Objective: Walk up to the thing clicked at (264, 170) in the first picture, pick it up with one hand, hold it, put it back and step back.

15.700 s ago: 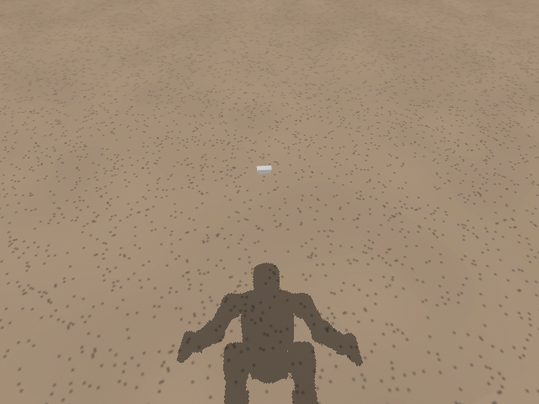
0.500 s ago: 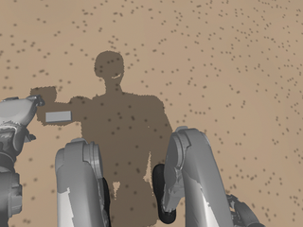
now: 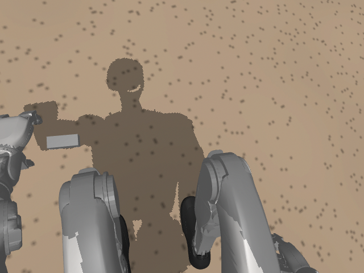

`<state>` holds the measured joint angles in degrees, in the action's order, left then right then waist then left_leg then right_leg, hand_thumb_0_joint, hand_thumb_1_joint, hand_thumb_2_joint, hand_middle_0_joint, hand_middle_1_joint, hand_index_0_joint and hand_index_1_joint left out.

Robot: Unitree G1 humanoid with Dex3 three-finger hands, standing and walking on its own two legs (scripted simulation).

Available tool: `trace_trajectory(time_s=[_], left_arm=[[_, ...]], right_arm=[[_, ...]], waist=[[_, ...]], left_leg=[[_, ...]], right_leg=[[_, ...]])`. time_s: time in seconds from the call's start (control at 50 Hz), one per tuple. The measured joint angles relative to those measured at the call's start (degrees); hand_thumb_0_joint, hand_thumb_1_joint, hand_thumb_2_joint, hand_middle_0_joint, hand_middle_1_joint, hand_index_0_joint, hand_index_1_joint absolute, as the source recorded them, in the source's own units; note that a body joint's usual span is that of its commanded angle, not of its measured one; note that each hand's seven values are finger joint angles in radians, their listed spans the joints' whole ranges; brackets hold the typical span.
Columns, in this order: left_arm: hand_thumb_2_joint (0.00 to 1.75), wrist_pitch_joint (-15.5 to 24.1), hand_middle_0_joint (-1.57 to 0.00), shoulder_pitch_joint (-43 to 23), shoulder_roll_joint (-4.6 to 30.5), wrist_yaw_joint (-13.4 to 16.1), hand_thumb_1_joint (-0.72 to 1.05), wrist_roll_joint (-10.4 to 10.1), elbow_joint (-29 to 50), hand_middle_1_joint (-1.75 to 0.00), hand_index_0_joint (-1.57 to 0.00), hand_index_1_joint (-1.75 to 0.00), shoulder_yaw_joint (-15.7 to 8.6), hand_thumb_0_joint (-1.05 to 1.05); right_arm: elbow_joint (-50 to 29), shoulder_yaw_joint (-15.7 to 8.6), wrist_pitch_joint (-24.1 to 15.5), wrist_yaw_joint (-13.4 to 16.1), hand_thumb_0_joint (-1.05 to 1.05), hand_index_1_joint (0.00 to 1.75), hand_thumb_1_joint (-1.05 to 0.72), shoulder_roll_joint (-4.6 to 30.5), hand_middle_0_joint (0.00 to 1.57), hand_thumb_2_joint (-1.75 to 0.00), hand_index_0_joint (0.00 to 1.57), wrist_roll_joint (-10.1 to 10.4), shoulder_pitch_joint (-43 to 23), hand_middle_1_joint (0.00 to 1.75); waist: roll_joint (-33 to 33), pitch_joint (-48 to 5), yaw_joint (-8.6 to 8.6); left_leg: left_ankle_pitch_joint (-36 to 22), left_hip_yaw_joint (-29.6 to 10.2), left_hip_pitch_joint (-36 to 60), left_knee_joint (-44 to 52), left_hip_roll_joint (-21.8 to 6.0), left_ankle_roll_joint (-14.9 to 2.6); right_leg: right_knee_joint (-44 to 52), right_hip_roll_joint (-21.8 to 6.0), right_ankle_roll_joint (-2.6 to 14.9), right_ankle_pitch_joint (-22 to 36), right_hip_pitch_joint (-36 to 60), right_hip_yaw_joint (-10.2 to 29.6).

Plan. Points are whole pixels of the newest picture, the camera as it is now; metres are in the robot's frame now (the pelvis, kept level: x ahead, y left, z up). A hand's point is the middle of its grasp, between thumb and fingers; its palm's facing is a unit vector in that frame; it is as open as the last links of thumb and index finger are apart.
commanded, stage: rise first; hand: left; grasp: from above
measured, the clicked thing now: (63, 141) +0.43 +0.26 -0.30
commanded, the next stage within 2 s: approach in 0.28 s
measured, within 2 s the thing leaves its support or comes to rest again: neither
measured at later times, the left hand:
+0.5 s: hand (23, 151) +0.38 +0.31 -0.18, palm faces -0.49 -0.07 -0.87, open 11.4 cm
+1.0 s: hand (46, 135) +0.42 +0.27 -0.19, palm faces -0.49 -0.10 -0.87, open 13.1 cm
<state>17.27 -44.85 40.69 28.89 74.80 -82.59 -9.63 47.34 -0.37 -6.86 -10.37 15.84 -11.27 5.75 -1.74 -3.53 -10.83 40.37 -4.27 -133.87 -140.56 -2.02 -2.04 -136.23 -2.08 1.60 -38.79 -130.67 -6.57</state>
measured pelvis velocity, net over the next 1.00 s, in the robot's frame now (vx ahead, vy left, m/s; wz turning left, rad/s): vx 0.00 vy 0.00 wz -0.02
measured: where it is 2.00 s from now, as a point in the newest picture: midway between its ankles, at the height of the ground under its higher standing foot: (159, 254)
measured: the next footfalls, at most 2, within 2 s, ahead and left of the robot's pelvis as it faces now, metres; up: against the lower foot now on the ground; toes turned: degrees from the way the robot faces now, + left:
none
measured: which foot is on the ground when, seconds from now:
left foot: down 0.00-1.00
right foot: down 0.00-1.00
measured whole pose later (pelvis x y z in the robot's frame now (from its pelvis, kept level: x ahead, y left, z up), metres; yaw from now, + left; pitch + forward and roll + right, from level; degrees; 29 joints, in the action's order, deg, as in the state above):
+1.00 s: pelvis +0.00 +0.00 +0.00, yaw -1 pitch +33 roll -6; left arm 7.1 -52.2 37.8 31.5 70.4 -92.8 -10.7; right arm 45.4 2.2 -8.7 -14.9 16.7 -11.3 7.8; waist 1.3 -0.9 -15.1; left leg 40.1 -4.7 -133.9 -140.3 -2.9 -2.1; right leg -135.4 -0.8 1.4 -37.2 -131.5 -6.8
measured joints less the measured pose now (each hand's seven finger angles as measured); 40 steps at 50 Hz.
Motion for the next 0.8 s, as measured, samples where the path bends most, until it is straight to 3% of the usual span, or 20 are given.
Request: trace_trajectory(time_s=[0.12,0.32,0.44,0.54,0.58,0.64,0.74,0.8], left_arm=[[0.61,0.76,-0.53,2.62,-1.35,-0.69,-0.04,-0.6,3.95,-0.59,-0.53,-0.58,-0.28,0.0],[0.63,1.25,-0.53,2.27,-1.08,0.04,-0.06,1.03,1.93,-0.57,-0.53,-0.57,-0.74,0.0],[0.65,0.83,-0.53,0.4,-0.47,-0.39,-0.08,0.28,-0.6,-0.56,-0.51,-0.58,1.52,0.0],[0.69,1.08,-0.48,-2.72,-1.35,-0.62,-0.13,0.71,-2.9,-0.6,-0.47,-0.62,6.14,0.0],[0.71,1.21,-0.46,-3.99,-2.23,0.14,-0.15,1.07,-3.2,-0.62,-0.45,-0.64,7.78,0.0],[0.73,0.8,-0.44,-5.25,-3.95,3.0,-0.18,2.0,-3.85,-0.64,-0.42,-0.66,8.12,0.0],[0.76,-2.55,-0.41,-6.17,-6.47,8.06,-0.22,3.93,-4.4,-0.66,-0.39,-0.68,5.09,0.0],[0.78,-5.42,-0.39,-7.76,-6.56,9.45,-0.23,4.2,-6.47,-0.67,-0.38,-0.69,4.71,0.0]], right_arm=[[-0.12,-0.45,0.72,-0.47,0.01,0.3,-0.91,-0.48,0.2,-0.9,0.2,0.19,0.6,0.3],[-0.88,-0.92,1.12,-0.27,0.01,0.3,-0.91,0.13,0.2,-0.9,0.2,0.9,0.39,0.3],[-0.18,-0.64,0.47,-0.03,0.01,0.3,-0.91,0.47,0.2,-0.9,0.2,0.86,0.11,0.3],[0.62,0.78,-0.56,-0.14,0.01,0.3,-0.91,0.31,0.2,-0.9,0.2,0.4,-0.19,0.3],[0.86,1.41,-1.16,-0.34,0.01,0.3,-0.9,0.1,0.2,-0.9,0.2,0.01,-0.37,0.3],[0.69,1.81,-1.83,-0.68,0.01,0.3,-0.9,-0.25,0.2,-0.89,0.2,-0.53,-0.58,0.3],[-0.55,2.15,-1.77,-2.0,0.01,0.3,-0.9,-0.4,0.2,-0.89,0.2,-1.13,-0.35,0.3],[-1.15,2.81,-1.65,-3.1,0.01,0.3,-0.9,-0.09,0.2,-0.89,0.2,-1.04,0.15,0.3]], waist=[[0.29,-0.11,0.36],[0.56,-1.17,0.93],[-0.15,-1.33,0.77],[-1.08,-0.74,-0.21],[-1.26,-0.26,-0.83],[-0.95,0.15,-2.13],[0.58,0.14,-4.31],[1.63,0.11,-4.96]], left_leg=[[0.31,-0.08,0.54,0.11,-0.05,-0.04],[-0.28,0.32,0.93,0.98,-0.08,-0.28],[-0.8,0.23,0.64,1.01,0.16,-0.06],[-0.96,0.14,0.48,0.49,0.36,0.11],[-0.88,-0.09,0.4,0.02,0.4,0.18],[-0.64,-0.45,0.06,-0.62,0.34,0.16],[-0.21,-0.5,-0.51,-0.65,-0.22,-0.12],[-0.02,-0.4,-0.54,-0.19,-0.58,-0.17]], right_leg=[[0.28,0.14,-0.11,-0.19,0.59,-0.06],[1.01,0.22,-0.29,0.35,0.87,0.33],[0.9,0.01,-0.12,0.65,0.65,0.25],[0.31,-0.17,-0.02,0.66,0.58,0.18],[-0.03,-0.19,-0.02,0.6,0.63,-0.02],[-0.35,-0.07,-0.09,0.54,0.45,-0.34],[0.0,0.53,-0.3,0.76,-0.37,-0.35],[0.5,0.9,-0.33,0.97,-0.77,-0.24]])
